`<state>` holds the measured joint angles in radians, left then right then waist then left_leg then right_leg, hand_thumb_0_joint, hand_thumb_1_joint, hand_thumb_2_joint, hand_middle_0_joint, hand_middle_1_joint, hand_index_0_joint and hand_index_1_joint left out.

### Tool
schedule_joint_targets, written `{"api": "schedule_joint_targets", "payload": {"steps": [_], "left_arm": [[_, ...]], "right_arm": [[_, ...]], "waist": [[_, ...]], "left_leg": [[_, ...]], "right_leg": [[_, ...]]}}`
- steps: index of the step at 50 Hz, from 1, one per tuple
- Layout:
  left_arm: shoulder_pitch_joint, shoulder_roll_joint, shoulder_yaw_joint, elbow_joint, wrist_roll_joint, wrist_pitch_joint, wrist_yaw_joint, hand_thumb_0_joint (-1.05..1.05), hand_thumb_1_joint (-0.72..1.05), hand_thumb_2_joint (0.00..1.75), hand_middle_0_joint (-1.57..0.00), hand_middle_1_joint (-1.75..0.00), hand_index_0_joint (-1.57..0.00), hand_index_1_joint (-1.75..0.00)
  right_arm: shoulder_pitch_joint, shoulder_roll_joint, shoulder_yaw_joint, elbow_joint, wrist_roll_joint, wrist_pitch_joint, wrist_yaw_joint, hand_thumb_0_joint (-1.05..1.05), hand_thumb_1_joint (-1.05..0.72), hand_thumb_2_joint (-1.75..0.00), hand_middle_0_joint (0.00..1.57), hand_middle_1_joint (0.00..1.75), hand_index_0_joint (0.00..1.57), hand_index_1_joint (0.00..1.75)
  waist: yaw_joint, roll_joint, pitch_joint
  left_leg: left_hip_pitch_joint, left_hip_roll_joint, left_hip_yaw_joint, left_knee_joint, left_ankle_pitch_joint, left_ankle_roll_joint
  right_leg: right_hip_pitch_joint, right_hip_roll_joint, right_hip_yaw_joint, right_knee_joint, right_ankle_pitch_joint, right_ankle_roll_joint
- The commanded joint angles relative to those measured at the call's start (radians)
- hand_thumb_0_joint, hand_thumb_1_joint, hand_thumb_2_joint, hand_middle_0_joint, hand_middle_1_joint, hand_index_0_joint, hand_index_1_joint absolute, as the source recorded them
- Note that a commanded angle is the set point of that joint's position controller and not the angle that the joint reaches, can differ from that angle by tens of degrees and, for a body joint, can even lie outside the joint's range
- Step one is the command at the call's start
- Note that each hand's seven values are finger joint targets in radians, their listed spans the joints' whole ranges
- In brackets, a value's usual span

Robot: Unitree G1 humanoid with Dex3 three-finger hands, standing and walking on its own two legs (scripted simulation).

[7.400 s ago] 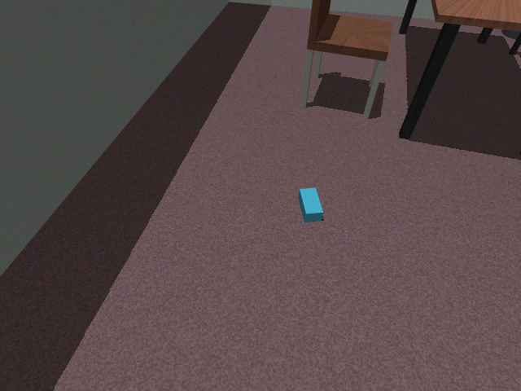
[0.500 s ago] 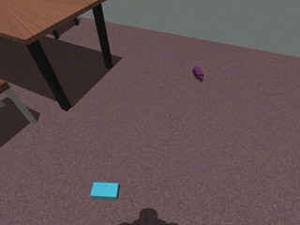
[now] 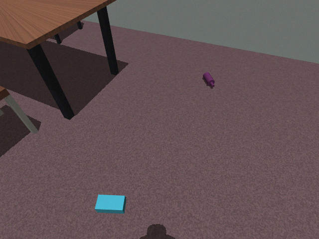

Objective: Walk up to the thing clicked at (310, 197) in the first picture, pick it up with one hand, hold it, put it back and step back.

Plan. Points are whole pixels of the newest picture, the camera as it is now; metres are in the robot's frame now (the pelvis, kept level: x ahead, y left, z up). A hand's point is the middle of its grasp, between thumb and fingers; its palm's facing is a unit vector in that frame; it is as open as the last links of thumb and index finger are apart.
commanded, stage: stand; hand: left
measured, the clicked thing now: (111, 204) +0.45 +0.31 -0.75
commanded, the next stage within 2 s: walk up in 0.56 s
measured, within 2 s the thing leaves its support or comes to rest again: neither
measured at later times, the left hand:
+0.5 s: hand out of the picture +0.08 +0.26 -0.16, palm faces -0.04 -0.94 -0.34, open 7.4 cm
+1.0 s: hand out of the picture +0.11 +0.33 -0.16, palm faces +0.00 -0.92 -0.40, open 7.4 cm
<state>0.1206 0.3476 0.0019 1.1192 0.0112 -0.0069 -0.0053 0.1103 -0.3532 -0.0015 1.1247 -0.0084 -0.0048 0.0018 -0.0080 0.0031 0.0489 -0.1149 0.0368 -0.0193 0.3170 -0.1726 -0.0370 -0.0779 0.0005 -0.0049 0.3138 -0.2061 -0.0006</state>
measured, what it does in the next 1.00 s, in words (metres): lifts its right foot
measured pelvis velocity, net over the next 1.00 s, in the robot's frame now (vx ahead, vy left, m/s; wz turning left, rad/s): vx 0.03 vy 0.06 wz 0.03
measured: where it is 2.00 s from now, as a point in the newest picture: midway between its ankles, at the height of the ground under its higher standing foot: outside the picture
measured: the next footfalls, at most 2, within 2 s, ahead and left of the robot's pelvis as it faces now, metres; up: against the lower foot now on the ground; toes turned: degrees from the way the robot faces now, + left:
right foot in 1.08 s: +0.10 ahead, -0.06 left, +0.00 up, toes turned +0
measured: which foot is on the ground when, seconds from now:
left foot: down 0.00-1.00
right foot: down 0.00-0.84, up 0.86-1.00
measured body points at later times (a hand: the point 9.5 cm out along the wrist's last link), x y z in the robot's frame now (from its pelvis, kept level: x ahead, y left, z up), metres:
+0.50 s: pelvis +0.00 +0.00 +0.00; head +0.02 +0.00 +0.45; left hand +0.08 +0.30 -0.13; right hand +0.08 -0.30 -0.13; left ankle +0.00 +0.14 -0.75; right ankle -0.02 -0.12 -0.75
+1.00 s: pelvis +0.03 +0.06 +0.00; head +0.07 +0.07 +0.44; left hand +0.11 +0.38 -0.13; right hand +0.09 -0.24 -0.13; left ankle +0.00 +0.15 -0.75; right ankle +0.02 -0.08 -0.73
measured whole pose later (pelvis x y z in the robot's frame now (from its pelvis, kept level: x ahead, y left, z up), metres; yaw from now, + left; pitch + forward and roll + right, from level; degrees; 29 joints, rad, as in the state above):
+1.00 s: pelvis +0.03 +0.06 +0.00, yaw +1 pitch -2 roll -1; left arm 0.13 0.40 0.03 1.01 0.00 -0.01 0.03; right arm 0.19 -0.33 -0.05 1.00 -0.03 0.01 0.02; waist -0.01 -0.01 0.13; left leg -0.11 -0.04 0.01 0.41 -0.26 0.05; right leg -0.24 -0.02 0.00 0.66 -0.47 -0.02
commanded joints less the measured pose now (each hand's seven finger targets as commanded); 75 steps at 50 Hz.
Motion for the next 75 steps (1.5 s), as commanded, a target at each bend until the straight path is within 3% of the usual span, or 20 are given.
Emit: {"api": "schedule_joint_targets", "payload": {"steps": [1,20,27,31,35,37,38,40,43,47,50,52,53,55,56,57,58,61,67,75], "left_arm": [[-0.034,0.219,0.042,-0.053,-0.004,-0.023,0.015,0.00,0.90,0.90,-0.20,-0.30,-0.20,-0.30],[-0.021,0.226,0.038,-0.055,-0.003,-0.027,0.019,0.00,0.90,0.90,-0.20,-0.30,-0.20,-0.30],[-0.033,0.227,0.038,-0.058,-0.003,-0.025,0.021,0.00,0.90,0.90,-0.20,-0.30,-0.20,-0.30],[0.052,0.302,0.089,-0.061,0.011,-0.047,0.040,0.00,0.90,0.90,-0.20,-0.30,-0.20,-0.30],[-0.033,0.298,0.099,-0.122,0.025,-0.047,0.045,0.00,0.90,0.90,-0.20,-0.30,-0.20,-0.30],[-0.045,0.283,0.094,-0.145,0.025,-0.047,0.042,0.00,0.90,0.90,-0.20,-0.30,-0.20,-0.30],[-0.063,0.275,0.088,-0.159,0.026,-0.045,0.040,0.00,0.90,0.90,-0.20,-0.30,-0.20,-0.30],[-0.058,0.214,0.073,-0.174,0.002,-0.038,0.035,0.00,0.90,0.90,-0.20,-0.30,-0.20,-0.30],[-0.026,0.206,0.063,-0.164,-0.006,-0.025,0.042,0.00,0.90,0.90,-0.20,-0.30,-0.20,-0.30],[0.016,0.199,0.063,-0.171,-0.014,-0.026,0.044,0.00,0.90,0.90,-0.20,-0.30,-0.20,-0.30],[0.019,0.196,0.058,-0.170,-0.005,-0.024,0.043,0.00,0.90,0.90,-0.20,-0.30,-0.20,-0.30],[0.035,0.187,0.062,-0.154,0.004,-0.026,0.042,0.00,0.90,0.90,-0.20,-0.30,-0.20,-0.30],[0.051,0.189,0.064,-0.141,0.007,-0.029,0.043,0.00,0.90,0.90,-0.20,-0.30,-0.20,-0.30],[0.055,0.255,0.081,-0.139,0.010,-0.037,0.048,0.00,0.90,0.90,-0.20,-0.30,-0.20,-0.30],[0.015,0.269,0.078,-0.155,0.003,-0.036,0.048,0.00,0.90,0.90,-0.20,-0.30,-0.20,-0.30],[-0.079,0.296,0.076,-0.179,0.007,-0.031,0.042,0.00,0.90,0.90,-0.20,-0.30,-0.20,-0.30],[-0.125,0.269,0.069,-0.190,0.011,-0.026,0.037,0.00,0.90,0.90,-0.20,-0.30,-0.20,-0.30],[-0.095,0.204,0.058,-0.169,-0.010,-0.023,0.028,0.00,0.90,0.90,-0.20,-0.30,-0.20,-0.30],[-0.105,0.195,0.054,-0.132,-0.015,-0.020,0.019,0.00,0.90,0.90,-0.20,-0.30,-0.20,-0.30],[-0.115,0.198,0.046,-0.106,-0.004,-0.016,0.019,0.00,0.90,0.90,-0.20,-0.30,-0.20,-0.30]], "right_arm": [[-0.036,-0.212,-0.039,-0.052,-0.003,-0.019,-0.007,0.00,-0.90,-0.90,0.20,0.30,0.20,0.30],[-0.022,-0.205,-0.039,-0.055,0.001,-0.020,-0.011,0.00,-0.90,-0.90,0.20,0.30,0.20,0.30],[-0.027,-0.203,-0.039,-0.058,-0.001,-0.017,-0.011,0.00,-0.90,-0.90,0.20,0.30,0.20,0.30],[-0.049,-0.197,-0.067,-0.116,-0.018,0.015,0.010,0.00,-0.90,-0.90,0.20,0.30,0.20,0.30],[0.009,-0.190,-0.083,-0.133,-0.031,0.031,0.024,0.00,-0.90,-0.90,0.20,0.30,0.20,0.30],[0.031,-0.191,-0.086,-0.140,-0.031,0.027,0.031,0.00,-0.90,-0.90,0.20,0.30,0.20,0.30],[0.070,-0.188,-0.088,-0.134,-0.033,0.021,0.031,0.00,-0.90,-0.90,0.20,0.30,0.20,0.30],[0.096,-0.247,-0.108,-0.126,-0.038,0.003,0.023,0.00,-0.90,-0.90,0.20,0.30,0.20,0.30],[0.076,-0.280,-0.117,-0.149,-0.031,-0.003,0.018,0.00,-0.90,-0.90,0.20,0.30,0.20,0.30],[0.091,-0.240,-0.112,-0.178,-0.025,-0.001,-0.001,0.00,-0.90,-0.90,0.20,0.30,0.20,0.30],[0.056,-0.239,-0.107,-0.205,-0.009,0.002,-0.008,0.00,-0.90,-0.90,0.20,0.30,0.20,0.30],[0.022,-0.226,-0.098,-0.220,0.004,0.009,-0.010,0.00,-0.90,-0.90,0.20,0.30,0.20,0.30],[0.008,-0.203,-0.090,-0.221,0.016,0.012,-0.009,0.00,-0.90,-0.90,0.20,0.30,0.20,0.30],[0.015,-0.164,-0.075,-0.225,0.032,0.013,-0.008,0.00,-0.90,-0.90,0.20,0.30,0.20,0.30],[0.027,-0.151,-0.069,-0.212,0.027,0.020,-0.008,0.00,-0.90,-0.90,0.20,0.30,0.20,0.30],[0.093,-0.165,-0.081,-0.186,0.016,0.030,-0.012,0.00,-0.90,-0.90,0.20,0.30,0.20,0.30],[0.123,-0.166,-0.079,-0.157,0.005,0.028,-0.012,0.00,-0.90,-0.90,0.20,0.30,0.20,0.30],[0.056,-0.214,-0.078,-0.137,0.002,-0.005,-0.004,0.00,-0.90,-0.90,0.20,0.30,0.20,0.30],[0.012,-0.205,-0.061,-0.118,0.008,-0.021,-0.013,0.00,-0.90,-0.90,0.20,0.30,0.20,0.30],[-0.030,-0.203,-0.066,-0.118,0.007,-0.017,-0.018,0.00,-0.90,-0.90,0.20,0.30,0.20,0.30]], "waist": [[0.006,0.014,-0.047],[0.006,-0.014,-0.090],[0.004,-0.006,-0.061],[0.043,-0.016,-0.060],[0.016,-0.146,0.030],[0.002,-0.148,0.045],[-0.027,-0.135,0.028],[-0.020,0.027,-0.003],[-0.017,0.155,0.000],[-0.005,0.178,-0.041],[-0.006,0.150,-0.089],[0.014,0.086,-0.088],[0.031,0.033,-0.093],[0.033,-0.087,-0.135],[0.032,-0.106,-0.112],[-0.014,-0.162,-0.063],[-0.035,-0.163,-0.029],[0.003,-0.075,-0.011],[0.009,0.021,-0.072],[0.004,0.041,-0.120]], "left_leg": [[0.013,0.089,-0.066,-0.045,0.081,0.048],[0.057,0.096,-0.058,-0.018,0.233,0.047],[0.031,0.094,-0.063,-0.033,0.169,0.048],[-0.110,0.012,-0.006,0.103,-0.007,0.045],[-0.150,0.014,-0.039,0.257,-0.276,0.051],[-0.118,0.019,-0.040,0.208,-0.243,0.057],[-0.065,0.024,-0.040,0.102,-0.113,0.064],[0.027,0.124,-0.181,-0.034,0.245,0.114],[0.125,0.227,-0.302,-0.047,0.357,0.243],[0.210,0.158,-0.179,0.042,0.592,0.195],[0.184,0.171,-0.170,0.065,0.575,0.203],[0.098,0.139,-0.119,0.116,0.511,0.171],[0.033,0.116,-0.094,0.138,0.454,0.131],[-0.065,0.019,-0.072,0.202,0.208,0.060],[-0.067,-0.036,-0.053,0.217,-0.020,0.043],[-0.010,-0.031,-0.049,0.244,-0.269,0.039],[0.022,-0.013,-0.067,0.186,-0.284,0.053],[0.013,0.073,-0.151,-0.018,0.156,0.081],[0.050,0.085,-0.103,-0.025,0.378,0.045],[0.079,0.087,-0.079,-0.042,0.393,0.041]], "right_leg": [[-0.038,-0.127,0.098,-0.067,0.097,-0.019],[-0.004,-0.131,0.085,-0.030,0.262,-0.019],[-0.015,-0.127,0.084,-0.044,0.191,-0.017],[0.083,-0.216,0.187,-0.051,0.129,-0.090],[-0.068,-0.307,0.245,-0.081,-0.016,-0.175],[-0.109,-0.285,0.202,-0.043,0.024,-0.160],[-0.112,-0.255,0.159,0.011,0.112,-0.129],[-0.151,-0.075,-0.002,0.216,0.136,-0.018],[-0.266,0.000,-0.005,0.371,-0.355,-0.015],[-0.303,-0.026,0.022,0.384,-0.297,-0.028],[-0.214,-0.034,-0.014,0.271,-0.198,-0.017],[-0.089,-0.021,-0.024,0.123,-0.043,-0.024],[0.007,-0.035,-0.004,0.032,0.141,-0.027],[0.122,-0.195,0.182,0.040,0.425,-0.098],[0.044,-0.281,0.268,0.001,0.338,-0.158],[-0.099,-0.352,0.307,-0.001,0.250,-0.220],[-0.146,-0.330,0.285,0.015,0.213,-0.210],[-0.093,-0.132,0.097,0.082,0.237,-0.048],[0.021,-0.123,0.081,0.063,0.338,-0.042],[0.054,-0.128,0.058,0.030,0.344,-0.034]]}}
